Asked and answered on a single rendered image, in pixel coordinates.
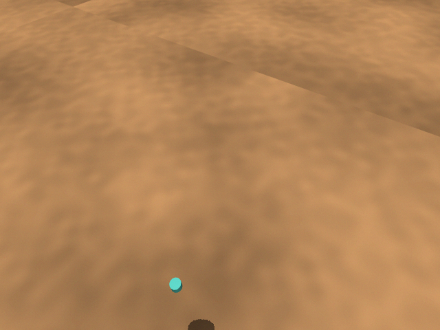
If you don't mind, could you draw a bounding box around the tin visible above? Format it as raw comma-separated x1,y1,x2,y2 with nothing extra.
169,278,182,293

